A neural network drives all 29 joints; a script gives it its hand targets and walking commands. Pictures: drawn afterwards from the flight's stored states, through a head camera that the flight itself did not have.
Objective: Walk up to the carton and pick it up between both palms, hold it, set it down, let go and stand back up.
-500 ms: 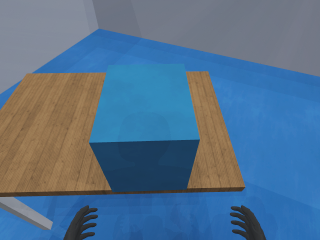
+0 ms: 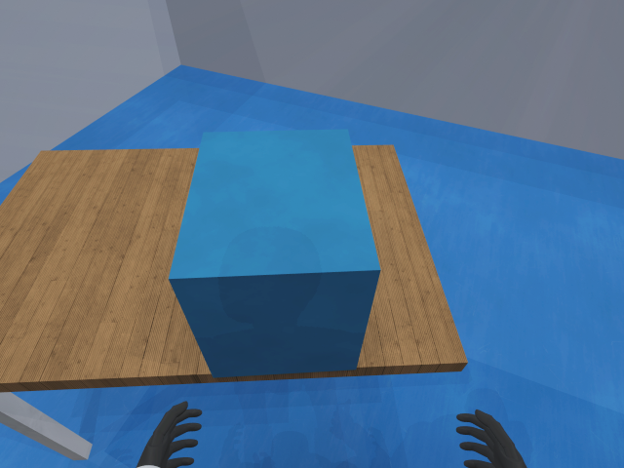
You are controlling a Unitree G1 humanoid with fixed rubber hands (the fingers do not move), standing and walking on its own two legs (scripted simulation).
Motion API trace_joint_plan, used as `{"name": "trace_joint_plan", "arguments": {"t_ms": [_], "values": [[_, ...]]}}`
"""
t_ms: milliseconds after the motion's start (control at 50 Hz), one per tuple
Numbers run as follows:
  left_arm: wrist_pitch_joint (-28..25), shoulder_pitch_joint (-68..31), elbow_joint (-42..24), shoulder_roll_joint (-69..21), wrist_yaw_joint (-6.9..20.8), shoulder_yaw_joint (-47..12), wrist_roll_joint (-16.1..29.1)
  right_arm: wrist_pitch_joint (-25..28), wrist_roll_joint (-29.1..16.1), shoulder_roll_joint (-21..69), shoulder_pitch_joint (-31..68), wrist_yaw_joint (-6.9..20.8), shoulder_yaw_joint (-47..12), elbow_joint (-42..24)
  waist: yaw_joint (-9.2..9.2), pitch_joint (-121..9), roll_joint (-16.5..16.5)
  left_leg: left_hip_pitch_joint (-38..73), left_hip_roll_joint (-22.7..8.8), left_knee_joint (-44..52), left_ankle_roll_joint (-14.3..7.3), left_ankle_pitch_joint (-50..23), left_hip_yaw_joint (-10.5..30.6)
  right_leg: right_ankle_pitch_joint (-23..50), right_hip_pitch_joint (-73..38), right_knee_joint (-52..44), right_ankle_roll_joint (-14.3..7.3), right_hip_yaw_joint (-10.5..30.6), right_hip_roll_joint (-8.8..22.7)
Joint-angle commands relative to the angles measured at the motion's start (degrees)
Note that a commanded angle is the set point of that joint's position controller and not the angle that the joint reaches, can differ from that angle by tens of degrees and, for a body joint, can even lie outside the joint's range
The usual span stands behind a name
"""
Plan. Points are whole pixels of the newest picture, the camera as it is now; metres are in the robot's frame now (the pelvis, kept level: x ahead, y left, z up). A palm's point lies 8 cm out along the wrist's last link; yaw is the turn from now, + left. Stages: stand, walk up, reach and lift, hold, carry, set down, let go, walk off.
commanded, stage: let go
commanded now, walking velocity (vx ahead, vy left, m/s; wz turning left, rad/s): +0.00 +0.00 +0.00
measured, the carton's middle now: (280, 252) +0.45 +0.08 -0.01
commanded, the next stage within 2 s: stand in 0.08 s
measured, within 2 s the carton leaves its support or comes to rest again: neither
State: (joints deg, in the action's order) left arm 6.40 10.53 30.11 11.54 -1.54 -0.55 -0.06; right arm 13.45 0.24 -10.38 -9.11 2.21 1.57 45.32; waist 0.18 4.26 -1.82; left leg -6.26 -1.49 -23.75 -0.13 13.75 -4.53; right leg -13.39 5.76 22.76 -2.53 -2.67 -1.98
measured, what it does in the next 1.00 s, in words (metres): stands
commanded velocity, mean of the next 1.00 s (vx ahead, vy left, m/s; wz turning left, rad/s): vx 0.00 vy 0.00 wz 0.00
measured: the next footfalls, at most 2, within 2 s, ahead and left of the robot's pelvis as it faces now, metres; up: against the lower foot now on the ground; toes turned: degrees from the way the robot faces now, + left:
none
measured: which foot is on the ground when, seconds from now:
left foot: down 0.00-1.00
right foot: down 0.00-1.00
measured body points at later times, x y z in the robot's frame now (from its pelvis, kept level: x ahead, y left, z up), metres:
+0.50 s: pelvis -0.02 +0.02 -0.01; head -0.02 +0.01 +0.44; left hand +0.08 +0.24 -0.14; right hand -0.01 -0.24 -0.15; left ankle -0.01 +0.11 -0.74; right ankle -0.01 -0.09 -0.74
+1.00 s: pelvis -0.02 +0.03 -0.01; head -0.03 +0.01 +0.44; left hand +0.04 +0.24 -0.15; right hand -0.09 -0.19 -0.17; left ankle -0.01 +0.11 -0.74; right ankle -0.01 -0.09 -0.74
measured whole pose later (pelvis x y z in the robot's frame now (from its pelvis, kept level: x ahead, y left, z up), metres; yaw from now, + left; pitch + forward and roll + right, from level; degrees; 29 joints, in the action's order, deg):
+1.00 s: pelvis -0.02 +0.03 -0.01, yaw -9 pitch +0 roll +1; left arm -0.5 20.2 53.9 7.6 -2.0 1.4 -1.7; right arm -1.7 1.5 -9.3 -21.3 -1.1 2.5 61.4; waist -1.3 -2.4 0.8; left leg -12.2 -1.9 -26.0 -2.4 14.3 -14.0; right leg -12.4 17.0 29.2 -0.5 6.6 -2.6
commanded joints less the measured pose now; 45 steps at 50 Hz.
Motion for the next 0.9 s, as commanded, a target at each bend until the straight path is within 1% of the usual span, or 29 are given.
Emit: {"name": "trace_joint_plan", "arguments": {"t_ms": [0, 40, 60, 80, 100, 120, 140, 160, 180, 220, 240, 260, 280, 320, 360, 380, 420, 440, 460, 480, 540, 660, 740, 800, 820, 840, 860, 880], "values": [[-0.82, -3.61, -7.24, 6.85, -0.32, 2.95, -0.62, 0.85, -0.03, -6.48, 2.87, -0.18, 1.6, -7.81, 0.57, -5.72, 1.96, 4.71, 0.87, 2.77, 0.92, -12.81, 1.42, 13.11, 3.35, -5.2, 1.09, 2.82, 2.55], [-0.48, -4.39, -7.63, 6.74, -0.48, 2.73, -0.46, 0.16, 0.23, -6.4, 3.1, -0.09, 1.85, -8.87, 0.58, -5.05, 2.13, 4.07, 0.6, 3.18, 0.75, -11.31, 1.17, 10.91, 3.86, -5.32, 0.86, 2.94, 2.58], [-0.78, -3.45, -8.04, 4.71, -0.41, 1.89, 0.89, -0.1, -0.19, -8.03, 2.45, -0.19, 3.77, -12.47, 3.06, -7.24, 0.73, -0.63, 1.8, 0.61, 1.85, -9.98, 0.65, 8.41, 1.81, -3.11, 1.02, 3.25, 2.91], [-4.83, 6.71, -0.49, 9.05, 1.22, 4.25, -3.59, -8.73, 1.79, -12.21, -1.22, -1.41, 4.16, -3.25, 2.2, -4.95, 16.57, 0.27, -6.11, -1.1, 0.19, -12.78, 2.38, 14.67, 9.51, 1.38, 1.15, 7.06, 6.52], [-6.16, 9.75, 0.81, 10.14, 1.81, 4.66, -2.97, -12.2, 3.4, -11.65, -1.68, -1.62, 4.58, -6.51, 1.46, -6.58, 13.66, 1.68, -8.02, -2.0, -1.7, -11.41, 3.51, 12.5, 10.84, 2.8, 1.58, 6.05, 5.71], [-7.3, 4.61, 0.14, 9.59, 2.05, 4.57, -3.5, -13.64, 2.34, -10.71, -4.41, -1.71, 4.34, -6.88, -1.21, -8.35, 9.06, -1.2, -7.73, -3.1, -1.69, -13.17, 3.52, 16.86, 7.55, 4.61, 1.09, 6.27, 5.61], [-7.91, 0.9, -1.02, 8.04, 2.32, 4.51, -3.4, -14.44, 1.4, -10.31, -6.87, -1.6, 4.03, -5.64, -1.84, -9.7, 6.59, -4.35, -7.09, -3.43, -1.4, -9.87, 2.64, 18.0, 5.9, 5.38, 0.35, 6.71, 5.27], [-8.25, 1.34, -1.15, 6.77, 2.34, 4.21, -2.86, -15.0, 1.24, -10.41, -6.57, -1.57, 4.04, -5.39, -1.35, -9.86, 3.94, -4.44, -6.42, -3.55, -1.33, -2.56, 1.62, 17.44, 8.35, 5.01, 0.12, 7.47, 5.1], [-8.3, 2.55, -0.28, 6.39, 2.39, 4.0, -2.68, -15.41, 1.14, -10.75, -5.05, -1.5, 4.24, -5.63, -0.92, -8.45, 0.98, -4.27, -5.46, -4.11, -1.08, 2.96, 1.06, 17.06, 11.65, 3.71, -0.15, 8.83, 5.27], [-8.39, 2.8, 0.63, 7.79, 2.17, 4.35, -2.67, -15.51, 1.43, -9.22, -4.63, -1.15, 3.87, -5.67, -1.04, -6.18, -4.67, -7.26, -3.93, -6.94, -0.53, 6.06, 0.57, 18.19, 13.11, 0.68, -1.86, 12.79, 7.36], [-8.43, 3.46, 1.15, 8.38, 1.95, 4.57, -2.66, -15.43, 1.57, -8.57, -4.74, -0.98, 3.65, -5.34, -0.73, -5.58, -6.51, -7.81, -3.15, -8.52, -0.42, 6.21, 0.57, 17.4, 14.04, -0.94, -3.1, 15.42, 8.77], [-8.47, 4.47, 1.82, 8.36, 1.75, 4.55, -2.66, -15.3, 1.7, -8.42, -4.65, -0.89, 3.58, -5.05, -0.51, -5.61, -7.11, -7.13, -2.67, -9.37, -0.55, 6.13, 0.94, 16.07, 15.32, -2.2, -4.1, 17.71, 9.75], [-8.53, 5.09, 2.48, 7.99, 1.56, 4.41, -2.6, -15.12, 1.79, -8.41, -4.85, -0.88, 3.58, -4.65, -0.62, -5.97, -6.94, -6.09, -2.54, -9.09, -0.86, 5.84, 1.4, 14.66, 16.21, -2.79, -4.49, 18.81, 9.96], [-8.7, 5.44, 3.47, 7.28, 1.16, 4.18, -2.38, -14.63, 1.92, -8.75, -6.12, -1.04, 3.66, -3.43, -1.04, -6.96, -5.08, -4.05, -3.26, -7.3, -1.63, 4.66, 1.95, 11.39, 17.21, -2.66, -3.78, 17.97, 8.83], [-8.8, 5.95, 4.5, 6.85, 0.85, 4.11, -2.15, -14.29, 2.06, -9.53, -7.22, -1.35, 3.85, -2.11, -1.12, -6.7, -1.69, -3.2, -4.89, -4.28, -2.49, 3.88, 2.93, 7.61, 18.24, -1.31, -2.37, 15.59, 6.8], [-8.83, 6.25, 5.02, 6.52, 0.79, 4.06, -2.04, -14.17, 2.13, -9.99, -7.63, -1.55, 3.94, -1.49, -1.03, -6.28, 0.48, -3.53, -6.21, -2.02, -2.97, 3.98, 3.85, 6.08, 18.35, 0.08, -1.69, 13.97, 5.55], [-8.86, 7.41, 6.27, 5.06, 0.8, 3.7, -1.83, -14.08, 2.19, -10.66, -8.22, -2.0, 4.01, -0.17, -0.6, -5.63, 5.35, -6.0, -9.42, 3.39, -4.21, 5.91, 6.21, 3.98, 16.62, 3.83, -0.5, 10.42, 2.87], [-8.85, 8.15, 6.99, 4.46, 0.82, 3.52, -1.81, -14.11, 2.19, -10.32, -8.51, -2.23, 3.84, 0.59, -0.29, -5.52, 6.53, -7.59, -10.48, 5.38, -4.83, 6.97, 6.89, 3.77, 14.84, 4.98, -0.13, 9.6, 2.36], [-8.84, 8.71, 7.69, 4.4, 0.83, 3.49, -1.91, -14.12, 2.13, -9.79, -8.66, -2.46, 3.63, 1.33, 0.01, -5.13, 6.37, -8.89, -10.68, 6.15, -5.01, 7.79, 6.58, 4.19, 13.38, 5.01, -0.02, 9.58, 2.49], [-8.88, 9.17, 8.36, 4.52, 0.82, 3.53, -2.0, -14.12, 2.02, -9.47, -8.89, -2.66, 3.5, 2.02, 0.18, -4.78, 5.71, -9.55, -10.14, 6.21, -4.77, 8.45, 5.64, 4.99, 12.58, 4.56, -0.07, 10.09, 2.87], [-8.88, 10.25, 10.49, 4.96, 0.53, 3.68, -2.01, -14.19, 1.61, -9.36, -10.63, -3.07, 3.55, 4.06, -0.18, -3.43, 3.21, -8.82, -8.09, 5.24, -3.79, 9.1, 3.14, 5.69, 13.81, 2.92, -0.47, 11.98, 3.68], [-8.63, 10.52, 13.68, 4.0, -0.24, 3.46, -1.7, -14.51, 1.51, -8.04, -13.67, -3.2, 3.36, 7.89, -1.01, -0.93, -0.19, -6.5, -6.99, 4.15, -3.59, 9.12, 2.09, -0.76, 18.59, -1.0, -0.69, 14.68, 4.05], [-8.6, 10.24, 15.6, 3.17, -0.4, 3.36, -1.46, -14.34, 1.56, -7.21, -14.8, -3.3, 3.16, 10.07, -1.33, -0.73, -0.93, -4.94, -6.82, 4.03, -3.47, 8.06, 1.83, -1.77, 19.74, -2.15, -0.63, 15.3, 3.93], [-8.58, 10.09, 17.08, 2.5, -0.47, 3.28, -1.33, -14.16, 1.56, -6.68, -15.16, -3.42, 3.01, 11.5, -1.38, -0.89, -0.54, -4.34, -7.13, 4.61, -3.53, 7.77, 1.85, -1.03, 19.51, -1.87, -0.51, 14.93, 3.59], [-8.44, 11.95, 18.06, 3.1, -0.57, 3.43, -1.5, -14.25, 1.37, -6.72, -16.29, -3.4, 2.85, 11.8, -1.54, -1.31, -2.32, -4.18, -7.67, 5.42, -3.45, 7.24, 2.72, -0.41, 18.34, -1.84, -0.57, 14.76, 3.76], [-8.23, 11.86, 19.0, 1.43, -0.55, 2.98, -1.8, -14.07, 1.56, -5.68, -15.56, -3.43, 2.42, 12.72, -1.28, 1.59, -1.39, -6.03, -8.33, 6.31, -3.42, 8.39, 2.93, -0.52, 18.35, -1.16, -0.77, 14.29, 3.84], [-8.34, 11.81, 18.39, 1.32, -0.46, 3.0, -1.53, -14.28, 1.34, -6.44, -15.55, -3.7, 2.28, 12.71, -0.67, 1.31, 1.37, -6.38, -7.77, 6.87, -2.86, 8.22, 2.63, 0.41, 18.1, -1.4, -0.58, 14.94, 3.79], [-8.28, 12.32, 19.34, 2.26, -0.25, 3.24, -1.81, -14.38, 1.25, -5.49, -15.44, -3.55, 2.23, 13.36, -0.77, 1.08, -1.23, -5.69, -8.11, 7.32, -2.83, 9.56, 2.68, -0.68, 18.67, -1.09, -0.11, 14.12, 3.46]]}}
